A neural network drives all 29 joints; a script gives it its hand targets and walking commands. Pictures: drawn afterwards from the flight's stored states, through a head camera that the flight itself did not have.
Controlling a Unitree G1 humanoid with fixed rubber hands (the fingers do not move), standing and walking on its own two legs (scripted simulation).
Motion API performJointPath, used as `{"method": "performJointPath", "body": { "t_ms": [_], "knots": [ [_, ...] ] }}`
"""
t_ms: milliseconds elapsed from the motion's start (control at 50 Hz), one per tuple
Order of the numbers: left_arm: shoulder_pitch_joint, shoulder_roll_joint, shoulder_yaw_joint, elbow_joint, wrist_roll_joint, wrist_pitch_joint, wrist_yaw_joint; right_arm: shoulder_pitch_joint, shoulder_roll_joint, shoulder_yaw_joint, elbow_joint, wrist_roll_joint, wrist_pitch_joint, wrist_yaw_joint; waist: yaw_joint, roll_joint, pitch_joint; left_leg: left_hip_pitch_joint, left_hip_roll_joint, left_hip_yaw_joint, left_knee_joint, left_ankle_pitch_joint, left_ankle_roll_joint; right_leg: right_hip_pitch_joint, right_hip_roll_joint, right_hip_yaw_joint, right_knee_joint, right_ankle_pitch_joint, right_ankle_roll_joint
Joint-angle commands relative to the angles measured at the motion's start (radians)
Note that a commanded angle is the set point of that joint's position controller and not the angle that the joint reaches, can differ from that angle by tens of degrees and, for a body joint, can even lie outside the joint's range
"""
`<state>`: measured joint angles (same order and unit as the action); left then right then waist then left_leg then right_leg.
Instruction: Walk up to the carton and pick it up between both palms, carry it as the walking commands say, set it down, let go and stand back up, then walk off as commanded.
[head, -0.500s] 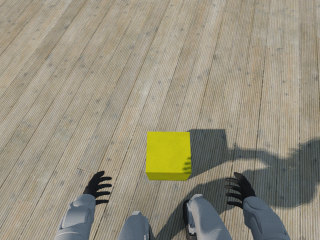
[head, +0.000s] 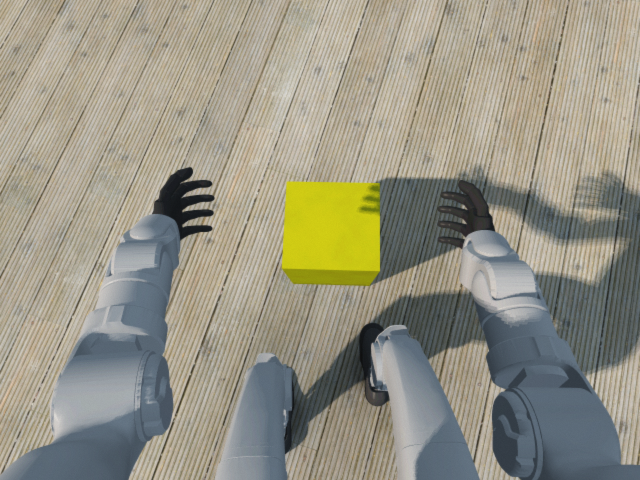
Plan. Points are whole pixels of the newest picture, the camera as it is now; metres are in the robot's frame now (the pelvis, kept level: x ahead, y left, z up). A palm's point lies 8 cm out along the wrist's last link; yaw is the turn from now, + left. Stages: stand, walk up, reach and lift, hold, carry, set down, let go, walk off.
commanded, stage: reach and lift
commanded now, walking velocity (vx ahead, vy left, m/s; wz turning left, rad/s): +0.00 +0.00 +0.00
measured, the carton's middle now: (331, 238) +0.50 -0.03 -0.54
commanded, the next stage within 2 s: none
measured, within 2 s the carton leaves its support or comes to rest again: neither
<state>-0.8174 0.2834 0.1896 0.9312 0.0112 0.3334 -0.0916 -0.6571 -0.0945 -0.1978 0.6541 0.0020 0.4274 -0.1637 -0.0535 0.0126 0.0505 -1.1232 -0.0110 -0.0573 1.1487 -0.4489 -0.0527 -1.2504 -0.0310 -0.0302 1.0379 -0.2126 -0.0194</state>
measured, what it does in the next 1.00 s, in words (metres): lowers itself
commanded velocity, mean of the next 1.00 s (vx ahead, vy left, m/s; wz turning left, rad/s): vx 0.00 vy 0.00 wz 0.00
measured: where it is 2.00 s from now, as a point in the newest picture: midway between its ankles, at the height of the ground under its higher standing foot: (328, 402)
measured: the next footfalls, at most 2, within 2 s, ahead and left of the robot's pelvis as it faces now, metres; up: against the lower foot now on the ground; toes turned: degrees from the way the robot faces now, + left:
none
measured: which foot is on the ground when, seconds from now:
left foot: down 0.00-1.00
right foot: down 0.00-1.00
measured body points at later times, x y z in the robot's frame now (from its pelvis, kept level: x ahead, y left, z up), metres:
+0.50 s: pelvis +0.04 +0.01 -0.02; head +0.33 -0.01 +0.32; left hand +0.56 +0.18 -0.13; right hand +0.50 -0.22 -0.14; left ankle +0.05 +0.15 -0.63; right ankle +0.14 -0.11 -0.63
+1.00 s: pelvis +0.00 +0.02 -0.13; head +0.33 +0.01 +0.18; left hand +0.55 +0.17 -0.25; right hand +0.50 -0.22 -0.26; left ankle +0.05 +0.15 -0.63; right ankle +0.14 -0.11 -0.63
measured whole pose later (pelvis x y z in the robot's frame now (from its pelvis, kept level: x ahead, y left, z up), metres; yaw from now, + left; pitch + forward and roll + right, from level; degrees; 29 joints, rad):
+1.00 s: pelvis +0.00 +0.02 -0.13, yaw +2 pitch +50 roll +3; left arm -1.14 0.26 0.21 0.88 -0.02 0.13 0.06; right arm -1.08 -0.24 -0.37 0.86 0.01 0.09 -0.04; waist -0.07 0.02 -0.09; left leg -1.90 -0.05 -0.02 1.59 -0.58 -0.03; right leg -2.04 -0.05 0.03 1.46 -0.30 0.01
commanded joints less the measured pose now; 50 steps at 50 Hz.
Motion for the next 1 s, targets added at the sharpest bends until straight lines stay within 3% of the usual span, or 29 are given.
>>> {"method": "performJointPath", "body": {
  "t_ms": [0, 140, 280, 460, 560, 700, 820, 980],
  "knots": [
    [-0.260, 0.141, 0.027, -0.080, -0.002, -0.062, 0.008, -0.224, -0.066, -0.023, -0.064, 0.003, -0.071, -0.002, 0.004, 0.004, -0.710, -0.144, -0.057, 0.100, -0.195, -0.036, 0.042, 0.715, 0.052, 0.038, -0.069, -0.105, 0.067],
    [-0.353, 0.156, 0.054, -0.075, -0.014, -0.155, 0.022, -0.348, -0.084, -0.051, -0.021, 0.010, -0.185, 0.007, 0.012, -0.005, -0.851, -0.232, -0.067, 0.108, -0.158, 0.040, 0.033, 0.725, 0.062, 0.057, 0.000, 0.083, 0.062],
    [-0.386, 0.144, 0.076, -0.080, -0.015, -0.230, 0.038, -0.409, -0.101, -0.092, 0.005, -0.009, -0.280, 0.034, 0.012, -0.003, -1.027, -0.323, -0.077, 0.110, -0.156, 0.190, 0.027, 0.789, 0.066, 0.077, 0.072, 0.408, 0.049],
    [-0.404, 0.088, 0.085, -0.141, -0.008, -0.271, 0.068, -0.415, -0.143, -0.171, -0.010, -0.066, -0.336, 0.103, -0.023, 0.009, -1.148, -0.356, -0.091, 0.094, -0.159, 0.360, 0.004, 0.744, 0.062, 0.069, 0.084, 0.615, 0.045],
    [-0.385, 0.056, 0.100, -0.162, 0.020, -0.271, 0.084, -0.405, -0.161, -0.203, -0.001, -0.072, -0.352, 0.144, -0.023, 0.024, -1.123, -0.345, -0.091, 0.085, -0.155, 0.390, -0.005, 0.626, 0.065, 0.051, 0.076, 0.590, 0.043],
    [-0.439, 0.001, 0.093, -0.136, 0.031, -0.257, 0.105, -0.484, -0.192, -0.230, 0.098, -0.058, -0.370, 0.176, -0.029, 0.037, -1.032, -0.407, -0.090, 0.080, -0.043, 0.280, -0.016, 0.288, 0.075, 0.009, 0.171, 0.393, 0.043],
    [-0.511, 0.028, 0.070, -0.144, 0.013, -0.236, 0.134, -0.557, -0.240, -0.226, 0.130, -0.042, -0.364, 0.157, -0.038, 0.041, -1.100, -0.462, -0.095, 0.100, 0.114, 0.171, -0.023, 0.162, 0.076, -0.015, 0.315, 0.264, 0.049],
    [-0.587, 0.090, 0.011, -0.173, -0.059, -0.221, 0.165, -0.633, -0.286, -0.154, 0.087, 0.028, -0.346, 0.106, -0.045, 0.031, -1.226, -0.589, -0.104, 0.132, 0.287, 0.107, -0.013, 0.168, 0.069, -0.017, 0.483, 0.258, 0.053]
  ]
}}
